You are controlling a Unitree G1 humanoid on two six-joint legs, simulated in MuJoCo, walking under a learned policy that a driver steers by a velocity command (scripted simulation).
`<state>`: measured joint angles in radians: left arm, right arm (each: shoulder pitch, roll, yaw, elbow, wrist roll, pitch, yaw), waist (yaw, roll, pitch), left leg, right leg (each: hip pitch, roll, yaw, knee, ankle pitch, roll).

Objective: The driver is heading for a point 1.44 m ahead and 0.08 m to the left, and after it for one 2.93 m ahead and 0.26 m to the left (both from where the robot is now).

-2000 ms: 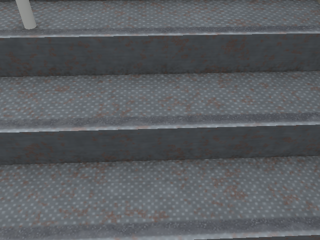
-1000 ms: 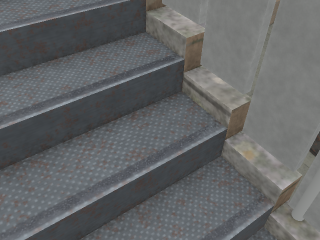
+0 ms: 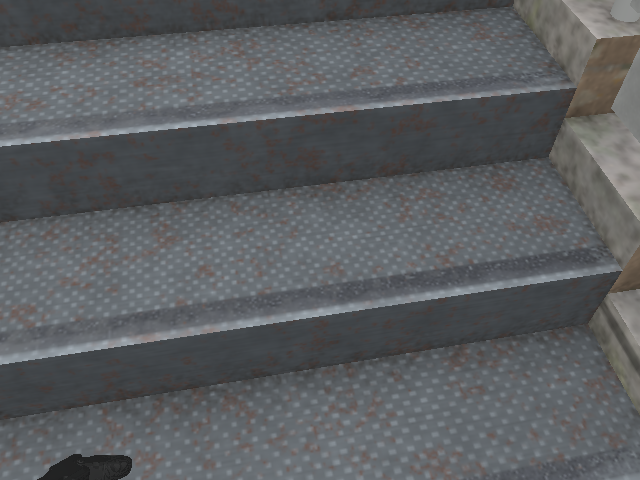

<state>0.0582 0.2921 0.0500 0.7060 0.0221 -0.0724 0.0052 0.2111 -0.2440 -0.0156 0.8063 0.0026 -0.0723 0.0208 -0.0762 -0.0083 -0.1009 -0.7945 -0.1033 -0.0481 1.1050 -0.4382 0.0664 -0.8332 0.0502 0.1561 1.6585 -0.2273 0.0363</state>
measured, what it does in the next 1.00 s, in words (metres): climbs, turning left: right foot, then left foot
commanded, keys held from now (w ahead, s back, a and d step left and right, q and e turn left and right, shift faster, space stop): q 0.38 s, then no key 0.58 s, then w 0.04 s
